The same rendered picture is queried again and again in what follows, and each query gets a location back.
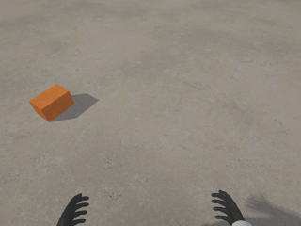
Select right robot hand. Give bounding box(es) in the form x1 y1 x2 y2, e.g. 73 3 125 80
211 189 245 226

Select left robot hand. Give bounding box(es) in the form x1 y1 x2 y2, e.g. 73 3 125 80
56 193 89 226

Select carton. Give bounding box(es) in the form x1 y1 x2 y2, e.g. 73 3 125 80
28 84 74 122

